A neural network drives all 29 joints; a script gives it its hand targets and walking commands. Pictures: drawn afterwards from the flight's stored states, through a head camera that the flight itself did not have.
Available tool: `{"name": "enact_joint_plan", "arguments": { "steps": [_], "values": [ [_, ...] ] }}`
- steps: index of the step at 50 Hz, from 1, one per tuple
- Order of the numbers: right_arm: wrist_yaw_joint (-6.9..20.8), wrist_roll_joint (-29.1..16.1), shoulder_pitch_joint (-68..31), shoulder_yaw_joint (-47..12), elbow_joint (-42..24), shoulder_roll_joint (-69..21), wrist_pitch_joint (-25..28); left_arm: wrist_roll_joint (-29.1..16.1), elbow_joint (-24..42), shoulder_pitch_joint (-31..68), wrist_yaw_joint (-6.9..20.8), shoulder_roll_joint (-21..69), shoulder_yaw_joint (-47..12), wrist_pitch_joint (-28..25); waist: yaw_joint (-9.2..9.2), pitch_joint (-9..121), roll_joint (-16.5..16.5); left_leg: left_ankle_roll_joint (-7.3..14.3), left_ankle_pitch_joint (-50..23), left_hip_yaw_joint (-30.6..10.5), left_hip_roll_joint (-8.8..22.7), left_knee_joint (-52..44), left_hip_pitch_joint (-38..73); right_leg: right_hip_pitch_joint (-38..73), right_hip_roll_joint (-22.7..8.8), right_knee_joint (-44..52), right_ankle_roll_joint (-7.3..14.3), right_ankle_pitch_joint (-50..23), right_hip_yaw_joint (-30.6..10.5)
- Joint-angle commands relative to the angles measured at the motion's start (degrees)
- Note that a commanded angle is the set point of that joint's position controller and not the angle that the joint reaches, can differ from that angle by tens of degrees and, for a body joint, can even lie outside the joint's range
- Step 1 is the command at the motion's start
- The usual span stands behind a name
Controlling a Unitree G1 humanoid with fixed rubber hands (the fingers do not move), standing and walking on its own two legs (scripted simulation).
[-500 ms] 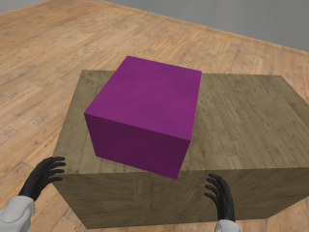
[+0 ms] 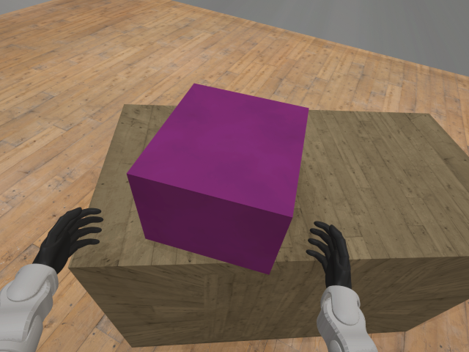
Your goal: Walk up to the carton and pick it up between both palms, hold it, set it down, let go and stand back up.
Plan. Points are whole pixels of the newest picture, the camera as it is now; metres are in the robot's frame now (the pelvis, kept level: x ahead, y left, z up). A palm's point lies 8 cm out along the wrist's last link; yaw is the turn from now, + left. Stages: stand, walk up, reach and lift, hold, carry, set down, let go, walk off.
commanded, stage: reach and lift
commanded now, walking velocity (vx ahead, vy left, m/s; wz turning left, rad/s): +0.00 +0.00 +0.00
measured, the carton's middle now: (228, 172) +0.48 +0.01 +0.02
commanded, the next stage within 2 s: none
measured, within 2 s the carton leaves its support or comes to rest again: neither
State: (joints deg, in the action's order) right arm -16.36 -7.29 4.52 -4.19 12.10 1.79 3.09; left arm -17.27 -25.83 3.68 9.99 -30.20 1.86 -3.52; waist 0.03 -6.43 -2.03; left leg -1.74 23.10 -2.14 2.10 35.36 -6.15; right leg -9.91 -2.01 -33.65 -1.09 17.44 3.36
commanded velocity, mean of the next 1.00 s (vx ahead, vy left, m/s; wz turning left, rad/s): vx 0.00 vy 0.00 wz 0.00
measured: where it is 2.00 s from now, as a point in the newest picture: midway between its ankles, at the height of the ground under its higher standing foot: outside the picture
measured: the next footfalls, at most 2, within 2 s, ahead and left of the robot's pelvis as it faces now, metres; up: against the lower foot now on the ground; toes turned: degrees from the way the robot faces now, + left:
none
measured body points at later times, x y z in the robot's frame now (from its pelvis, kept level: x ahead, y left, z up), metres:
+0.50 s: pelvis -0.01 +0.00 +0.00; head +0.00 +0.02 +0.45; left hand +0.35 +0.29 +0.08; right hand +0.33 -0.18 +0.07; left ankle -0.03 +0.13 -0.73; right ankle +0.01 -0.13 -0.73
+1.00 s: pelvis -0.01 +0.00 +0.00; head -0.01 +0.02 +0.45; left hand +0.39 +0.28 +0.12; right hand +0.38 -0.17 +0.11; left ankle -0.03 +0.13 -0.73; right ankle +0.01 -0.14 -0.73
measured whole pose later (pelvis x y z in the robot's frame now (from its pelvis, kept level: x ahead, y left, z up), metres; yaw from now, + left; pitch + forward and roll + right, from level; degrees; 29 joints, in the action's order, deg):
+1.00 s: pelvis -0.01 +0.00 +0.00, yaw +0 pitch -2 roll -1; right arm -15.4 -9.5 -36.1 8.0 42.3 3.9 -5.4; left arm -20.1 -61.8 45.2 8.8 -30.4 -5.3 0.3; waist 0.1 -2.0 -2.0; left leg -1.8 21.1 -2.1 2.1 35.4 -11.9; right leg -15.3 -2.0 -32.9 -1.1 15.0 3.4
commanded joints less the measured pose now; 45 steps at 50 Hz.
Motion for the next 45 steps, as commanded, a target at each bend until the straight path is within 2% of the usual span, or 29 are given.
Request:
{"name": "enact_joint_plan", "arguments": {
  "steps": [1, 2, 3, 5, 7, 9, 12, 14, 15, 16, 17, 19, 21, 22, 23, 25, 26, 27, 28, 29, 32, 35, 36, 37, 38, 39, 40, 41, 45],
  "values": [
    [-0.64, -5.28, -16.04, 3.13, -10.67, 3.96, -1.13, -6.72, 7.69, 23.18, -0.49, -14.95, 2.13, 0.24, 0.44, 14.82, 10.56, -1.42, -23.17, 3.69, -0.72, -9.77, -11.85, 17.36, -0.27, 6.99, 3.09, -19.28, -3.56],
    [-0.81, -5.51, -18.78, 3.39, -11.05, 4.83, -1.62, -6.78, 8.09, 26.12, -0.48, -14.94, 1.68, 0.83, 1.12, 14.58, 10.36, -1.55, -23.52, 3.71, -0.83, -9.79, -12.20, 17.32, -0.07, 6.98, 3.16, -19.51, -3.48],
    [-0.95, -5.11, -20.80, 3.86, -10.77, 5.23, -2.17, -6.65, 6.84, 27.78, -0.39, -15.70, 2.67, 1.55, 0.79, 14.79, 10.25, -1.50, -23.53, 3.95, -0.91, -9.68, -12.21, 17.32, -0.27, 7.10, 2.93, -19.60, -3.63],
    [-1.14, -5.93, -21.66, 4.30, -9.84, 5.82, -2.80, -6.43, 7.06, 29.12, -0.35, -14.66, 2.28, 2.31, 1.95, 15.79, 10.89, -1.82, -25.65, 4.08, -0.98, -9.48, -11.34, 17.81, 0.23, 6.81, 3.08, -21.83, -3.30],
    [-1.21, -6.19, -24.87, 4.66, -9.90, 7.30, -3.06, -6.18, 6.16, 32.05, -0.36, -15.04, 2.98, 3.66, 1.99, 17.50, 10.57, -2.01, -27.75, 4.15, -1.30, -8.94, -10.37, 17.81, 0.35, 7.04, 2.72, -23.27, -3.03],
    [-1.04, -6.58, -24.21, 4.88, -9.25, 7.91, -3.46, -5.63, 6.29, 30.63, -0.27, -14.33, 3.49, 4.15, 2.16, 17.47, 9.94, -2.18, -30.40, 4.45, -1.53, -8.70, -8.53, 17.62, 0.67, 7.01, 2.69, -25.61, -3.11],
    [-0.95, -6.39, -30.12, 5.53, -6.98, 7.65, -5.06, -5.46, 4.21, 37.76, -0.24, -15.03, 3.65, 5.11, 2.30, 17.55, 10.76, -1.81, -27.23, 4.71, -1.51, -9.34, -9.90, 16.95, 0.51, 7.54, 2.82, -22.66, -3.06],
    [-0.93, -6.38, -33.23, 6.49, -6.26, 8.84, -5.66, -5.99, 3.62, 40.81, -0.33, -15.03, 3.10, 5.51, 3.16, 18.29, 10.18, -1.61, -26.74, 4.54, -1.33, -9.32, -10.14, 16.60, 0.85, 7.50, 2.98, -21.85, -3.13],
    [-0.84, -6.29, -32.26, 7.13, -5.56, 9.16, -5.91, -5.79, 3.37, 39.45, -0.31, -14.58, 3.37, 5.68, 3.65, 18.05, 10.08, -1.65, -28.38, 4.64, -1.27, -9.21, -9.38, 16.26, 1.03, 7.45, 2.87, -23.14, -3.19],
    [-0.96, -6.32, -36.30, 7.29, -4.92, 9.34, -6.27, -6.19, 2.60, 44.15, -0.26, -15.56, 3.03, 5.78, 3.97, 19.48, 10.27, -1.65, -28.45, 4.59, -1.44, -9.00, -9.87, 16.52, 0.98, 7.41, 2.74, -23.95, -3.17],
    [-0.81, -6.10, -35.24, 7.68, -2.75, 9.44, -6.36, -5.82, 1.84, 43.34, -0.37, -14.85, 2.70, 5.71, 4.49, 18.74, 10.70, -1.72, -28.82, 4.40, -1.37, -9.01, -9.19, 15.73, 1.22, 7.37, 2.90, -23.35, -3.10],
    [-0.79, -6.44, -39.42, 8.14, -0.96, 10.09, -6.98, -5.95, 0.01, 46.72, -0.38, -15.67, 2.28, 5.99, 4.75, 19.16, 11.11, -1.59, -28.29, 4.39, -1.58, -8.83, -9.54, 15.09, 1.18, 7.36, 2.97, -23.29, -3.09],
    [-0.69, -6.18, -41.65, 9.09, 0.24, 10.56, -6.86, -6.15, -1.70, 49.35, -0.43, -15.85, 2.21, 5.64, 5.18, 21.26, 9.95, -1.49, -28.12, 4.64, -1.66, -8.96, -9.85, 15.59, 1.20, 7.32, 2.78, -23.74, -2.83],
    [-0.67, -5.92, -42.97, 9.64, 2.38, 10.38, -7.04, -6.43, -3.51, 51.04, -0.34, -15.79, 1.70, 5.60, 6.13, 20.81, 10.30, -1.49, -28.39, 4.31, -1.51, -8.80, -9.97, 14.43, 1.45, 7.25, 2.74, -23.13, -2.73],
    [-0.51, -5.79, -43.79, 9.83, 2.67, 10.79, -7.02, -6.10, -4.09, 51.21, -0.50, -15.34, 1.69, 5.57, 5.77, 21.27, 10.36, -1.57, -28.92, 4.44, -1.67, -8.83, -9.59, 14.64, 1.52, 7.36, 2.84, -23.43, -3.03],
    [-0.56, -5.89, -46.77, 10.29, 4.15, 11.33, -6.42, -6.47, -5.73, 53.47, -0.43, -15.02, 0.37, 5.43, 6.89, 23.20, 10.44, -1.94, -31.34, 4.31, -1.86, -8.13, -8.81, 14.78, 1.91, 7.04, 2.79, -25.45, -2.62],
    [-0.49, -5.41, -47.06, 10.47, 6.45, 11.24, -6.50, -6.18, -7.02, 54.14, -0.37, -14.86, 0.18, 5.13, 7.13, 23.18, 10.90, -2.10, -30.43, 4.54, -2.17, -8.10, -8.78, 14.54, 1.77, 7.14, 2.76, -25.30, -2.69],
    [-0.36, -5.53, -48.73, 10.21, 6.06, 11.25, -6.39, -6.19, -8.72, 55.06, -0.36, -15.05, -0.12, 5.13, 7.01, 23.93, 10.10, -1.73, -29.84, 4.41, -2.31, -8.12, -9.48, 14.51, 1.67, 7.05, 2.73, -26.14, -2.83],
    [-0.34, -5.40, -48.47, 10.15, 8.28, 11.11, -6.39, -6.26, -9.31, 55.56, -0.37, -14.22, -1.04, 4.56, 7.65, 23.27, 10.23, -1.95, -29.40, 4.32, -2.17, -8.39, -9.54, 14.63, 1.72, 6.99, 2.71, -25.94, -2.58],
    [-0.16, -4.91, -53.88, 11.34, 8.89, 12.43, -6.57, -6.65, -11.04, 60.67, -0.46, -15.05, -1.72, 4.87, 8.17, 24.39, 10.72, -1.74, -28.58, 3.98, -2.10, -8.15, -10.32, 13.86, 1.78, 7.04, 2.84, -24.59, -2.70],
    [0.38, -4.75, -56.54, 11.26, 10.85, 12.22, -6.48, -7.16, -14.92, 62.56, -0.71, -14.21, -3.26, 3.75, 8.28, 25.48, 10.14, -1.63, -26.25, 4.07, -2.27, -8.53, -11.24, 13.82, 1.87, 7.05, 3.03, -22.82, -2.54],
    [0.74, -4.09, -58.28, 11.53, 12.74, 12.65, -5.76, -7.41, -17.21, 63.51, -1.25, -13.34, -4.40, 2.32, 8.93, 28.00, 10.08, -1.81, -26.68, 3.84, -2.46, -8.17, -11.85, 14.59, 1.90, 6.27, 2.97, -24.71, -2.56],
    [0.91, -3.50, -62.37, 12.28, 13.74, 13.57, -5.87, -8.18, -17.93, 68.49, -1.42, -14.27, -4.74, 2.10, 9.09, 29.23, 10.28, -1.74, -26.49, 3.73, -2.48, -7.96, -12.68, 14.08, 1.78, 6.06, 2.92, -24.41, -2.41],
    [1.10, -3.81, -60.27, 11.31, 14.73, 12.86, -5.49, -7.74, -18.59, 66.07, -1.43, -14.22, -4.45, 1.84, 8.47, 30.17, 10.32, -1.80, -27.49, 3.74, -2.62, -7.46, -11.74, 15.30, 2.09, 5.90, 3.04, -25.16, -2.52],
    [1.12, -3.13, -62.73, 12.68, 15.78, 13.98, -5.47, -8.19, -18.29, 68.99, -1.59, -13.68, -5.45, 1.53, 10.16, 31.42, 10.00, -2.12, -28.43, 3.45, -2.52, -7.34, -11.75, 14.26, 2.00, 5.89, 2.80, -26.39, -2.15],
    [1.05, -2.53, -64.42, 12.99, 16.05, 13.73, -5.48, -8.54, -20.35, 70.35, -1.57, -14.38, -5.56, 1.22, 9.83, 31.93, 10.02, -1.81, -27.00, 3.30, -2.68, -7.25, -12.50, 14.67, 1.92, 5.65, 2.92, -25.84, -2.48],
    [1.09, -2.45, -62.07, 12.53, 17.51, 13.45, -5.35, -8.31, -20.57, 67.84, -1.54, -13.52, -5.95, 0.83, 10.14, 31.30, 9.43, -1.92, -28.33, 3.17, -2.56, -7.13, -12.10, 14.84, 2.09, 5.68, 2.85, -27.24, -2.37],
    [0.99, -2.53, -65.76, 13.02, 17.47, 13.94, -5.30, -8.86, -20.34, 71.83, -1.47, -14.35, -6.32, 0.82, 10.20, 33.19, 10.02, -1.85, -27.96, 3.44, -2.93, -6.74, -12.47, 14.92, 2.05, 5.25, 2.84, -27.98, -2.45],
    [1.26, -2.33, -68.89, 13.02, 20.92, 14.17, -5.19, -9.44, -25.05, 74.04, -1.34, -14.29, -6.85, 0.24, 10.31, 33.64, 8.17, -1.55, -27.60, 3.49, -3.05, -6.65, -14.26, 15.44, 1.96, 4.50, 2.48, -30.13, -2.60]
  ]
}}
